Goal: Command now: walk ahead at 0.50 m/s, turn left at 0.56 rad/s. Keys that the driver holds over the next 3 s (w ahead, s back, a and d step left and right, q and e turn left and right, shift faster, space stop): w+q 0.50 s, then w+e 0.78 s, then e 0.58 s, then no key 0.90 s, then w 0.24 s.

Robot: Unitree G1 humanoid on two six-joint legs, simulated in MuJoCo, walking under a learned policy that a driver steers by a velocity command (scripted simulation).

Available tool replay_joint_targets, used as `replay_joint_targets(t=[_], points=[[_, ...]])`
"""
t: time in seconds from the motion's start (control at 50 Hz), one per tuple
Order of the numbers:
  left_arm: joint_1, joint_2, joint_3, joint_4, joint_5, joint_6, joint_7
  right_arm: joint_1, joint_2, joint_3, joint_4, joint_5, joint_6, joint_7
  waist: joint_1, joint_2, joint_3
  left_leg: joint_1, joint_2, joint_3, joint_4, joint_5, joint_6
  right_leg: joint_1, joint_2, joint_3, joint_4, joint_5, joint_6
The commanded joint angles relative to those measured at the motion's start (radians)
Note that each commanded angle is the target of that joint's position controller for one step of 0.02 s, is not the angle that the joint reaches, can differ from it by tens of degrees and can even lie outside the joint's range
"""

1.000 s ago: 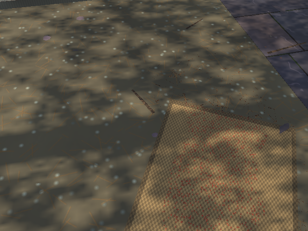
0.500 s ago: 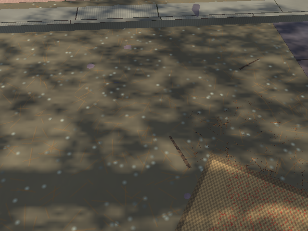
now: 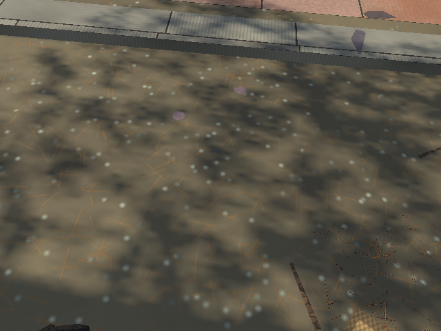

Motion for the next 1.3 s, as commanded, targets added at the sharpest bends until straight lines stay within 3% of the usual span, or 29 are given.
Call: replay_joint_targets(t=[0.02,0.1,0.16,0.18,0.2,0.22,0.24,0.26,0.3,0.36,0.5,0.56,0.62,0.68,0.7,0.72,0.74,0.76,0.8,0.9,1.02,1.12,1.18,1.2,1.22,1.24,1.26,1.28,1.3], points=[[-0.101,0.047,0.005,-0.086,-0.01,-0.015,-0.008,0.017,-0.173,-0.043,-0.055,0.005,-0.009,-0.011,-0.011,0.128,-0.008,-0.089,0.206,-0.161,-0.096,0.131,0.121,0.139,0.072,-0.053,-0.145,0.128,0.002],[-0.123,0.094,0.016,-0.116,-0.016,-0.035,-0.027,0.041,-0.166,-0.043,-0.051,0.009,0.005,-0.021,-0.005,0.138,-0.012,0.033,0.255,-0.271,0.013,0.119,0.109,0.161,0.083,-0.019,-0.23,0.034,-0.021],[0.052,0.142,0.041,-0.078,-0.01,-0.052,-0.025,0.004,-0.142,-0.035,-0.079,0.002,0.016,-0.024,0.089,0.162,-0.093,0.028,0.203,-0.285,0.186,0.244,0.066,0.42,0.083,-0.041,-0.286,-0.041,-0.078],[0.21,0.193,0.056,-0.06,0.006,-0.054,-0.018,-0.016,-0.093,-0.014,-0.105,-0.01,0.012,-0.018,0.163,0.094,-0.225,-0.092,0.142,-0.213,0.436,0.177,0.029,0.682,-0.058,0.079,-0.251,-0.07,-0.139],[0.34,0.281,0.08,-0.035,0.018,-0.04,-0.013,0.128,-0.024,0.006,-0.128,0.011,0.0,-0.016,0.122,-0.209,-0.375,-0.457,-0.006,-0.078,0.782,-0.237,-0.05,1.068,-0.3,0.503,-0.293,-0.197,-0.304],[0.339,0.21,0.066,-0.03,-0.01,-0.032,-0.018,0.156,-0.103,0.0,-0.119,0.029,-0.005,-0.018,0.122,-0.265,-0.37,-0.626,0.056,-0.087,0.959,-0.393,-0.059,1.086,-0.359,0.706,-0.367,-0.406,-0.33],[0.284,0.126,0.044,-0.055,-0.014,-0.025,-0.016,0.062,-0.183,-0.021,-0.121,0.027,0.001,-0.018,0.146,-0.132,-0.225,-0.672,0.104,-0.089,1.013,-0.308,-0.065,0.959,-0.311,0.555,-0.388,-0.438,-0.276],[0.231,0.101,0.034,-0.064,-0.007,-0.016,-0.014,-0.011,-0.185,-0.024,-0.137,0.015,0.008,-0.02,0.136,-0.046,-0.136,-0.645,0.145,-0.049,1.001,-0.224,-0.07,0.818,-0.264,0.401,-0.4,-0.344,-0.235],[0.172,0.068,0.02,-0.055,0.006,-0.01,-0.015,-0.056,-0.151,-0.028,-0.16,0.004,0.015,-0.012,0.088,-0.048,-0.038,-0.572,0.201,-0.038,0.911,-0.14,-0.067,0.621,-0.185,0.22,-0.458,-0.174,-0.206],[0.175,0.087,0.03,-0.033,-0.004,-0.021,-0.019,-0.051,-0.094,-0.019,-0.183,0.015,0.033,-0.003,0.066,-0.065,-0.016,-0.546,0.229,-0.008,0.844,-0.098,-0.072,0.552,-0.165,0.082,-0.525,-0.061,-0.221],[0.206,0.145,0.046,-0.006,-0.007,-0.009,-0.008,-0.208,-0.069,-0.004,-0.246,0.009,0.028,0.023,0.105,-0.028,0.012,-0.554,0.223,0.053,0.512,0.206,-0.078,0.604,-0.142,-0.161,-0.542,0.107,-0.194],[0.295,0.159,0.042,0.033,-0.026,0.005,-0.017,-0.313,-0.037,0.012,-0.283,0.007,0.019,0.037,0.142,-0.01,0.052,-0.502,0.188,0.098,0.369,0.191,-0.06,0.627,-0.154,-0.163,-0.543,0.091,-0.204],[0.325,0.191,0.045,0.061,-0.047,0.028,-0.022,-0.36,-0.065,0.007,-0.311,0.005,0.008,0.048,0.124,-0.036,0.076,-0.483,0.163,0.133,0.273,0.068,-0.032,0.716,-0.198,-0.12,-0.492,0.196,-0.207],[0.303,0.205,0.038,0.075,-0.051,0.04,-0.015,-0.089,-0.167,-0.046,-0.235,-0.005,-0.001,0.039,-0.052,-0.06,-0.099,-0.029,0.084,0.176,0.157,0.121,0.026,0.658,-0.14,-0.169,-0.161,0.54,-0.151],[0.299,0.152,0.015,0.052,-0.029,0.031,-0.016,0.089,-0.244,-0.072,-0.198,-0.02,0.005,0.02,-0.124,0.007,-0.245,0.308,0.247,0.007,0.22,0.196,0.081,0.425,-0.089,-0.185,0.126,0.267,-0.106],[0.41,0.013,-0.025,0.024,-0.015,0.012,-0.026,0.111,-0.332,-0.079,-0.198,-0.035,0.007,0.009,-0.038,0.274,-0.397,0.6,0.541,-0.471,0.139,0.108,0.23,0.052,0.083,-0.142,0.487,-0.531,-0.044],[0.355,0.119,0.001,0.043,-0.049,-0.005,-0.028,0.134,-0.246,-0.06,-0.203,-0.036,0.004,0.011,-0.096,0.198,-0.452,0.561,0.551,-0.572,0.051,0.052,0.235,-0.017,0.076,0.021,0.616,-0.589,-0.046],[0.276,0.151,0.016,0.008,-0.071,-0.005,-0.028,0.081,-0.201,-0.043,-0.188,-0.029,-0.001,0.012,-0.079,0.185,-0.277,0.448,0.509,-0.389,0.037,0.096,0.19,-0.101,0.031,0.004,0.638,-0.52,-0.049],[0.228,0.129,0.019,0.005,-0.043,0.008,-0.02,-0.04,-0.128,-0.023,-0.177,-0.019,-0.011,0.019,-0.007,0.139,-0.125,0.193,0.422,-0.175,-0.028,0.155,0.136,-0.049,-0.036,-0.02,0.542,-0.375,-0.044],[0.255,0.052,0.018,0.007,-0.041,0.072,-0.014,-0.122,-0.109,-0.03,-0.136,-0.032,-0.05,0.011,0.08,0.11,-0.018,-0.011,0.392,0.043,-0.187,0.208,0.121,0.029,-0.063,0.004,0.443,-0.212,-0.024],[0.086,0.025,0.006,-0.051,-0.028,0.065,-0.044,-0.077,-0.154,-0.046,-0.087,-0.029,-0.043,-0.015,0.032,0.081,0.048,0.045,0.366,0.235,-0.208,0.225,0.078,-0.002,-0.037,-0.048,0.121,0.058,-0.033],[-0.037,0.037,0.003,-0.121,-0.028,0.067,-0.071,-0.018,-0.193,-0.064,-0.046,-0.002,-0.014,-0.02,-0.006,0.077,0.088,0.202,0.415,0.287,-0.143,0.281,0.054,-0.037,-0.017,-0.117,-0.013,-0.046,-0.083],[0.031,0.079,0.026,-0.134,-0.031,0.071,-0.075,-0.041,-0.235,-0.074,-0.046,0.011,0.008,-0.024,0.055,0.12,0.012,0.251,0.414,0.326,0.05,0.721,0.02,0.122,0.072,-0.207,-0.027,-0.198,-0.139],[0.154,0.115,0.049,-0.108,-0.036,0.072,-0.072,-0.062,-0.242,-0.073,-0.049,0.017,0.018,-0.025,0.13,0.116,-0.055,0.224,0.386,0.352,0.223,0.842,-0.004,0.286,0.126,-0.238,-0.068,-0.194,-0.169],[0.319,0.186,0.088,-0.064,-0.038,0.076,-0.057,-0.055,-0.222,-0.063,-0.053,0.016,0.018,-0.027,0.206,0.083,-0.146,0.099,0.339,0.371,0.465,0.762,-0.046,0.556,0.166,-0.215,-0.119,-0.134,-0.208],[0.4,0.305,0.119,-0.048,-0.038,0.084,-0.035,-0.026,-0.125,-0.033,-0.089,-0.022,0.007,-0.029,0.184,-0.135,-0.204,-0.248,0.245,0.366,0.83,0.152,-0.111,0.834,-0.054,0.172,-0.165,-0.128,-0.305],[0.36,0.34,0.111,-0.091,-0.029,0.064,-0.045,0.009,-0.065,-0.004,-0.131,-0.019,-0.032,-0.021,0.111,-0.223,-0.371,-0.529,0.056,0.117,1.081,-0.421,-0.141,1.04,-0.237,0.744,-0.358,-0.312,-0.484],[0.365,0.244,0.084,-0.096,-0.027,0.051,-0.055,-0.116,-0.154,-0.021,-0.149,0.021,-0.062,-0.008,0.175,-0.078,-0.331,-0.645,0.108,-0.001,1.111,-0.363,-0.116,1.036,-0.232,0.693,-0.428,-0.33,-0.425],[0.32,0.202,0.072,-0.097,-0.025,0.041,-0.054,-0.159,-0.156,-0.019,-0.162,0.033,-0.075,-0.005,0.154,-0.063,-0.201,-0.671,0.144,0.015,1.056,-0.286,-0.094,0.912,-0.204,0.536,-0.412,-0.188,-0.39]])
Next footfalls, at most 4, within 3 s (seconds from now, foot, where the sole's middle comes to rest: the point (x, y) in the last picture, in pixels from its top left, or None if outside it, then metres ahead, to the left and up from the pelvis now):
0.18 right None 0.29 -0.14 -0.78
0.70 left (140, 326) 0.49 0.20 -0.78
1.22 right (205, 226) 0.82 0.01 -0.78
1.68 left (161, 176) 1.05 0.17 -0.78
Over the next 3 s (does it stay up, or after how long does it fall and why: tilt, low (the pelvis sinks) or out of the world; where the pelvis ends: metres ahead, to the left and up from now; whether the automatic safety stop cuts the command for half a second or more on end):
stays up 0.94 0.07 -0.02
